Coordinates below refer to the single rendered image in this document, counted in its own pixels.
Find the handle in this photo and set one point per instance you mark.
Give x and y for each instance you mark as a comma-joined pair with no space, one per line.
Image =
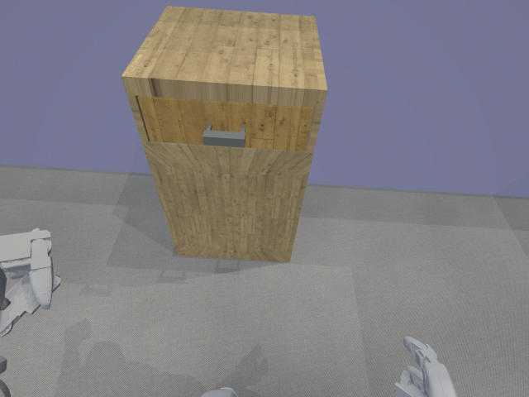
219,138

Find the right robot hand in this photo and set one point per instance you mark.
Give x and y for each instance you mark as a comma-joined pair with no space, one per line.
433,381

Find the drawer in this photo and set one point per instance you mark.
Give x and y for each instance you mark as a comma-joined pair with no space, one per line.
267,126

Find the cabinet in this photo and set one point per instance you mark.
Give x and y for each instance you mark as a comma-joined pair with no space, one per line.
221,201

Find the left robot hand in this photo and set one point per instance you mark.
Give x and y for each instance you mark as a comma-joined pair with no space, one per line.
26,255

